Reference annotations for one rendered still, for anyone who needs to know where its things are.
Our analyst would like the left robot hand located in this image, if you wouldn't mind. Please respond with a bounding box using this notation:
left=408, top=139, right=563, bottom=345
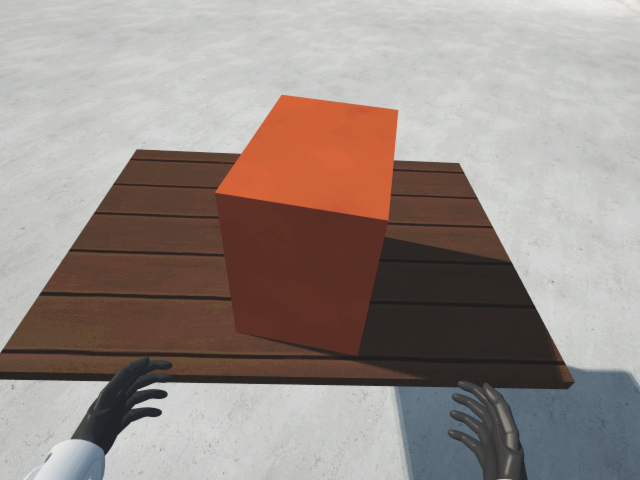
left=70, top=357, right=173, bottom=455

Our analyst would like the table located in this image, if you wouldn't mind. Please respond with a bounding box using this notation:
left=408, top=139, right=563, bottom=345
left=0, top=149, right=575, bottom=389

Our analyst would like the carton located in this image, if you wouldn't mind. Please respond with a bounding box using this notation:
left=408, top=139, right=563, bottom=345
left=215, top=95, right=398, bottom=356

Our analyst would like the left robot forearm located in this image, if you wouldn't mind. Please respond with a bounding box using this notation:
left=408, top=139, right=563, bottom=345
left=23, top=439, right=105, bottom=480

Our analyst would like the right robot hand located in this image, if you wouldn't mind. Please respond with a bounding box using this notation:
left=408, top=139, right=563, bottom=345
left=448, top=381, right=528, bottom=480

